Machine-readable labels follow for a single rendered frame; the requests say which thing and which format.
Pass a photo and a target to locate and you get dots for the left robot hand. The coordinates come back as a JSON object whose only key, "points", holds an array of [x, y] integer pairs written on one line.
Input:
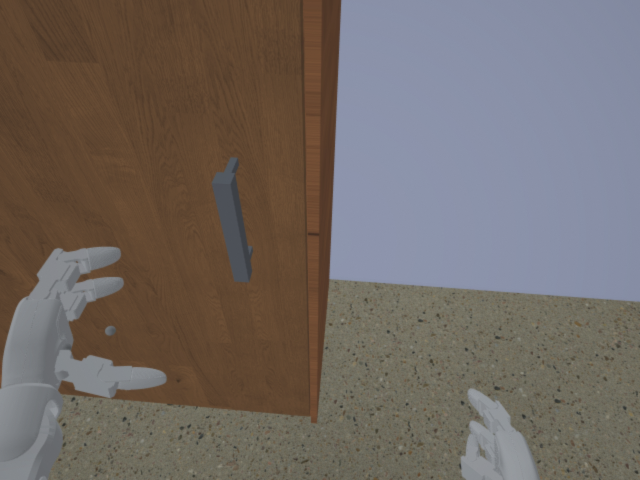
{"points": [[40, 327]]}

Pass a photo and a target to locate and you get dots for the robot left forearm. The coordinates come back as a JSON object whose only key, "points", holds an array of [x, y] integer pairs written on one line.
{"points": [[30, 436]]}

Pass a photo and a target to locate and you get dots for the handle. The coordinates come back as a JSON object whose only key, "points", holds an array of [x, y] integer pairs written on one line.
{"points": [[229, 208]]}

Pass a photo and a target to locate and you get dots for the right robot hand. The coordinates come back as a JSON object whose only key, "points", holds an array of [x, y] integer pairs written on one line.
{"points": [[507, 452]]}

